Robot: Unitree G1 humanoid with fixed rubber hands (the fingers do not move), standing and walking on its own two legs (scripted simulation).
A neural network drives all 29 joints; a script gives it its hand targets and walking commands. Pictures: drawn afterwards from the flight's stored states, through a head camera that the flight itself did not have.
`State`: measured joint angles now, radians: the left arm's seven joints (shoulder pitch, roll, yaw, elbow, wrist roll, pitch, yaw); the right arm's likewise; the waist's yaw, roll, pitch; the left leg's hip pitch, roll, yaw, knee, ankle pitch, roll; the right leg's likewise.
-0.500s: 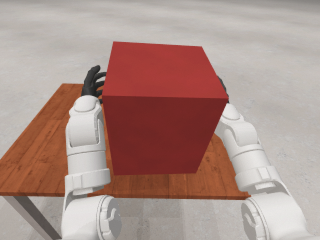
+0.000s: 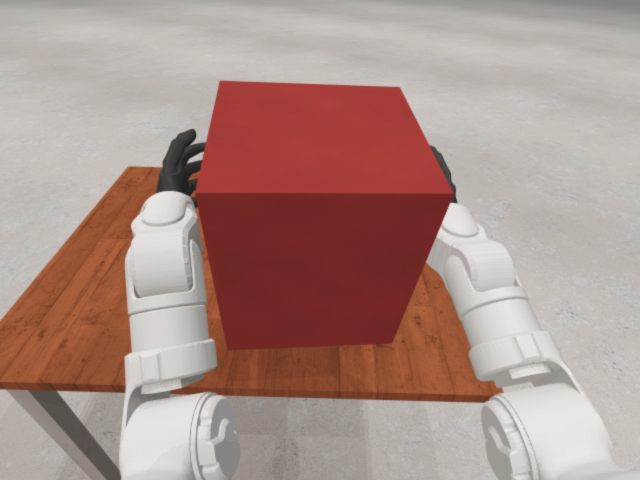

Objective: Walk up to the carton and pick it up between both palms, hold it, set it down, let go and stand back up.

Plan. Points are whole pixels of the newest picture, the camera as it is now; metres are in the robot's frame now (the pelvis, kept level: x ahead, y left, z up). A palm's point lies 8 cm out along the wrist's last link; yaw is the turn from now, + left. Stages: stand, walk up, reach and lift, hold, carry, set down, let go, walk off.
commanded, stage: hold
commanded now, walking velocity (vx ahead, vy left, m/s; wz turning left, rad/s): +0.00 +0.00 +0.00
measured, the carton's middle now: (311, 221) +0.37 +0.01 +0.19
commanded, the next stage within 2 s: none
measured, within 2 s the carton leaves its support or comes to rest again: neither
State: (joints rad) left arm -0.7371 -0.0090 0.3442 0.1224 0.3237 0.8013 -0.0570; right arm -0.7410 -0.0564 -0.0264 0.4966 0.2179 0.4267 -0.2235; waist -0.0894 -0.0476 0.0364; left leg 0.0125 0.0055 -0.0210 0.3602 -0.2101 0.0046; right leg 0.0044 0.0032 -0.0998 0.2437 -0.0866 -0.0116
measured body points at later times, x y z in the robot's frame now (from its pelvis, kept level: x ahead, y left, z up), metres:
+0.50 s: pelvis +0.00 +0.00 +0.00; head -0.05 +0.02 +0.45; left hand +0.38 +0.15 +0.24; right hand +0.37 -0.15 +0.21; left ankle +0.00 +0.11 -0.75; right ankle +0.04 -0.11 -0.75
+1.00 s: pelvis +0.00 +0.00 +0.00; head -0.06 +0.02 +0.45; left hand +0.38 +0.16 +0.24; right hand +0.38 -0.15 +0.21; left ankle +0.00 +0.11 -0.75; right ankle +0.04 -0.11 -0.75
